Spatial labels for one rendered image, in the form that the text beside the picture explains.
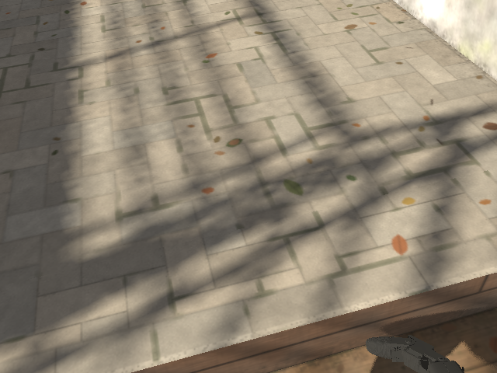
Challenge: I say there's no right robot hand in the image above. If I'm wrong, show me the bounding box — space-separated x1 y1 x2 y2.
366 335 464 373

